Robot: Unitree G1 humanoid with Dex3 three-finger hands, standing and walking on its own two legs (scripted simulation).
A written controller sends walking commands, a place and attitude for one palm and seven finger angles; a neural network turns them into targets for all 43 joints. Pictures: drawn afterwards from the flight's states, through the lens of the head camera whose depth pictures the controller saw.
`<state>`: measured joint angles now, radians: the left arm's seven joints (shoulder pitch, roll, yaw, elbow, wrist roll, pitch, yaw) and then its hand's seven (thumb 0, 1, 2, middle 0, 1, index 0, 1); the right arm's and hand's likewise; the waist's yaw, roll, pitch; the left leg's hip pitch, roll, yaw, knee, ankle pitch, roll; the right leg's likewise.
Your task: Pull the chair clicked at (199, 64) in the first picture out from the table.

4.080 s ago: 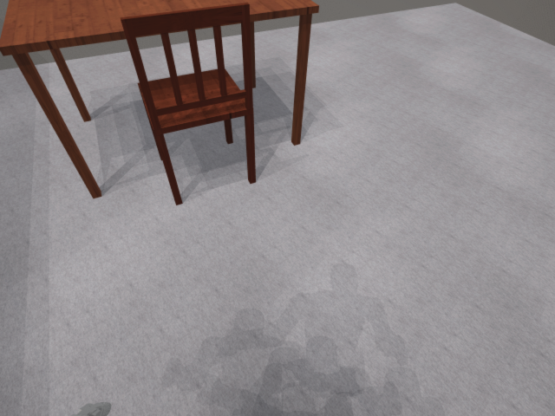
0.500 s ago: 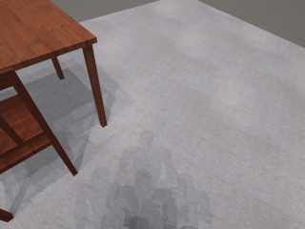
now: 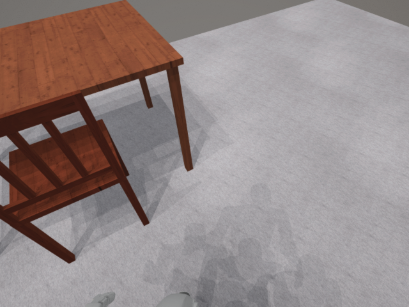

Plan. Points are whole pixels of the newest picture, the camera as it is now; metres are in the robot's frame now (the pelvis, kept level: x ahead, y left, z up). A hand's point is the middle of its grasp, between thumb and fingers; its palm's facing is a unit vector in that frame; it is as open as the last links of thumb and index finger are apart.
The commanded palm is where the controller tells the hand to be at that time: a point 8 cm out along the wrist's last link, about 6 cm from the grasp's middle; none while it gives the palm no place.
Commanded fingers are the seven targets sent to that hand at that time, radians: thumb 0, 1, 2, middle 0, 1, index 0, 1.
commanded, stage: turn to face it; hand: left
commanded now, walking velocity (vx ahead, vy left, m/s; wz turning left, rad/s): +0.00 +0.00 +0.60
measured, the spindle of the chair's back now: (38, 162) +0.54 +0.54 -0.11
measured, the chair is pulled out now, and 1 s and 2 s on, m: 0.00 0.00 0.00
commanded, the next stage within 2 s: take the last steps up to it in 0.80 s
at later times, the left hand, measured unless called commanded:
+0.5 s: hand out of the picture -0.04 +0.28 -0.18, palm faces +0.35 -0.90 -0.27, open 7.4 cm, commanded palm none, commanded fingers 0.00 0.90 0.90 -0.20 -0.30 -0.20 -0.30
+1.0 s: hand out of the picture -0.03 +0.20 -0.14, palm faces +0.48 -0.84 -0.26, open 7.4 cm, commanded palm none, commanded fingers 0.00 0.90 0.90 -0.20 -0.30 -0.20 -0.30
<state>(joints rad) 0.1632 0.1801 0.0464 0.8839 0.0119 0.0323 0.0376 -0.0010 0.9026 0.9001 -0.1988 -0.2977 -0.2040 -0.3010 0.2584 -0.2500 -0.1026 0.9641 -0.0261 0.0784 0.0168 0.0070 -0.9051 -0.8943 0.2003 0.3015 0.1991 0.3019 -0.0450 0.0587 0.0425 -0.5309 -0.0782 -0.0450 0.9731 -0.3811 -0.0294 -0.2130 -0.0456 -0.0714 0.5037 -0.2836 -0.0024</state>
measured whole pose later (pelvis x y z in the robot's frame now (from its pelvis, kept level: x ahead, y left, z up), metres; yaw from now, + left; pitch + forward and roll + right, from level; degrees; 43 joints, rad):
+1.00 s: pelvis -0.02 +0.00 +0.00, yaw +28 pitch -2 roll +2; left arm 0.22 0.14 0.02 0.93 0.01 0.01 0.02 0.00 0.90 0.90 -0.20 -0.30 -0.21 -0.30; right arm 0.26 -0.24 -0.07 1.02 -0.03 0.07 0.02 0.01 -0.91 -0.89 0.20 0.30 0.20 0.30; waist -0.02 0.06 0.05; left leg -0.44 0.00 -0.04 1.11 -0.34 -0.03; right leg -0.19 -0.05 -0.13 0.47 -0.24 -0.04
